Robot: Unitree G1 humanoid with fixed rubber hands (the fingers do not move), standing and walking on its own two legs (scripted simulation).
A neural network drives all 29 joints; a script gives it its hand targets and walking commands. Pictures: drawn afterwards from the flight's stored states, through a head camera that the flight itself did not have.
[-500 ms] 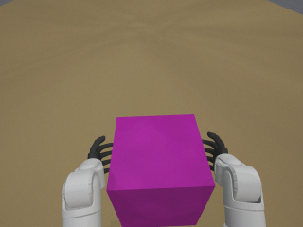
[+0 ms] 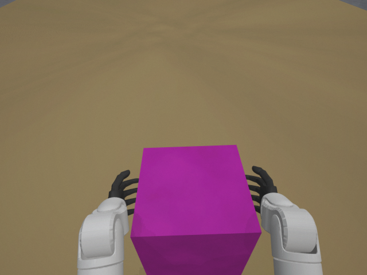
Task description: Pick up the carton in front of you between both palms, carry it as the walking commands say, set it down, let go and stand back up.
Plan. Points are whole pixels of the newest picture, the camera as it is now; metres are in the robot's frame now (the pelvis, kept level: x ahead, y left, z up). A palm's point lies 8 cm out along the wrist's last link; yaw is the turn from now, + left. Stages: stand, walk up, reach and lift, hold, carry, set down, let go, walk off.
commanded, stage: carry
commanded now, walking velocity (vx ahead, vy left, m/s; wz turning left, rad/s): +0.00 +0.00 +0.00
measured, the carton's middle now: (192, 215) +0.28 +0.00 +0.00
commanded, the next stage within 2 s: hold in 1.54 s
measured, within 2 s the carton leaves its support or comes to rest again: neither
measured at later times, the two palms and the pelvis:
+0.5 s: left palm (122, 231) +0.22 +0.14 +0.04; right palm (272, 227) +0.22 -0.16 +0.04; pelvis -0.05 -0.01 +0.00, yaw +0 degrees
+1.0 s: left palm (127, 231) +0.22 +0.13 +0.04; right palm (276, 227) +0.22 -0.16 +0.04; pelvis -0.06 -0.01 +0.00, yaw +0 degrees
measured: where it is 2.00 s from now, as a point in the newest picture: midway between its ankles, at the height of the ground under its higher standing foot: outside the picture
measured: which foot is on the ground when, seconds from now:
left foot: down 0.00-1.00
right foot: down 0.00-1.00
